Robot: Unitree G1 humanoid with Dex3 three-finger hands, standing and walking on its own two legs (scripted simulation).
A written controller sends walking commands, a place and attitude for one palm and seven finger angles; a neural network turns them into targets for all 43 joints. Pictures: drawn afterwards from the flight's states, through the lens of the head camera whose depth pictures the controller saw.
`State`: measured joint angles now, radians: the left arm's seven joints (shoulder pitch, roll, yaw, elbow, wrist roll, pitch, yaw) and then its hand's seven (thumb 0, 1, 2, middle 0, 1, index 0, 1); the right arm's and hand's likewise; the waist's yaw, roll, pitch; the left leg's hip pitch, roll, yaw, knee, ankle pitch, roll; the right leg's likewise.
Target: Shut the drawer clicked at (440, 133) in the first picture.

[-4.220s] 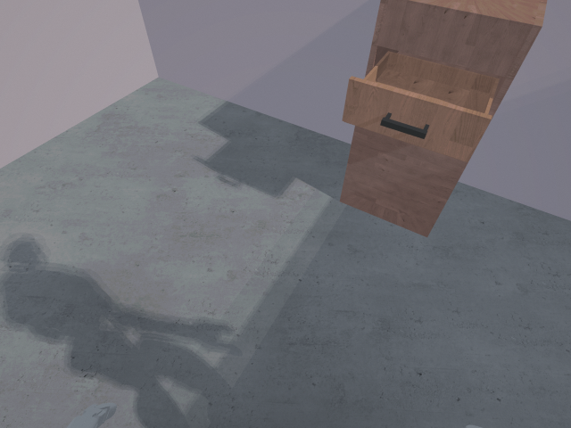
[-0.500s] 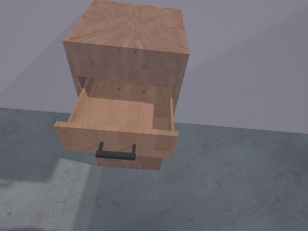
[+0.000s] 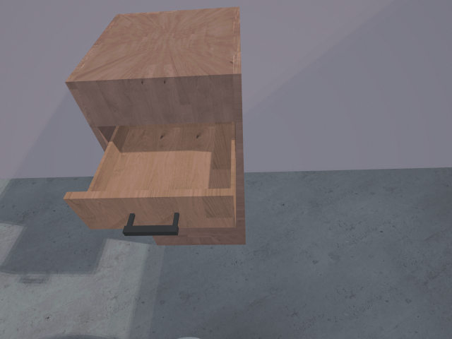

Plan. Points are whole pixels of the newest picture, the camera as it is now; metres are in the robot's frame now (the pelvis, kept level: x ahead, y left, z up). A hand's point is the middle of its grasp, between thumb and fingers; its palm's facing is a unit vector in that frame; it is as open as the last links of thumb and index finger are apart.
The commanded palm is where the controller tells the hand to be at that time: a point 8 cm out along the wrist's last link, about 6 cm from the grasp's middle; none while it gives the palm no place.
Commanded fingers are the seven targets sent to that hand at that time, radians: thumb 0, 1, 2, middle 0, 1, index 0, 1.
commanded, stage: come to a stop and stand still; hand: left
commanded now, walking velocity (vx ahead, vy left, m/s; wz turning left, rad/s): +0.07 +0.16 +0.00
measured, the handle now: (152, 223) +0.37 +0.21 -0.08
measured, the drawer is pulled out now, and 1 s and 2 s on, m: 0.25 0.25 0.25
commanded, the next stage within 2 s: look again from close up in 1.22 s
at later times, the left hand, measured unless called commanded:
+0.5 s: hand out of the picture -0.03 +0.22 -0.18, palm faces +0.08 -0.98 -0.16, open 7.4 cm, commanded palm none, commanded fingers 0.00 0.90 0.90 -0.20 -0.30 -0.20 -0.30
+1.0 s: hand out of the picture -0.02 +0.18 -0.17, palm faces +0.07 -0.98 -0.20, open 7.3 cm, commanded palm none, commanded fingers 0.00 0.90 0.90 -0.20 -0.30 -0.20 -0.30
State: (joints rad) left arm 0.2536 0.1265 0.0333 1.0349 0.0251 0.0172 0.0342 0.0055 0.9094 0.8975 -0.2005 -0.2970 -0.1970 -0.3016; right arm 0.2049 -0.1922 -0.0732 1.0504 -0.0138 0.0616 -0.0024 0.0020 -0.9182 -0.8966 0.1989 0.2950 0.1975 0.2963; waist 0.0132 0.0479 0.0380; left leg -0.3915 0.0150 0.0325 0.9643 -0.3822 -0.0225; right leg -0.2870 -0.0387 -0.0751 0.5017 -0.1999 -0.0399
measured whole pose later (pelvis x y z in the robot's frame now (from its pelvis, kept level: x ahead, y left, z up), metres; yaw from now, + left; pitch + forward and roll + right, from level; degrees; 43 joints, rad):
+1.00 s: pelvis -0.02 +0.01 +0.00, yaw +2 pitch -1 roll +0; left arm 0.27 0.14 0.01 1.16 0.00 -0.01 0.04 0.01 0.94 0.90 -0.20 -0.30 -0.20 -0.30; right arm 0.28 -0.12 0.00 1.17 -0.01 0.00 -0.05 0.00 -0.92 -0.90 0.20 0.30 0.20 0.30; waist 0.00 0.01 0.03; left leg -0.07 0.05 0.01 0.38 -0.28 -0.04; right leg -0.15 0.05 -0.08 0.39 -0.23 -0.07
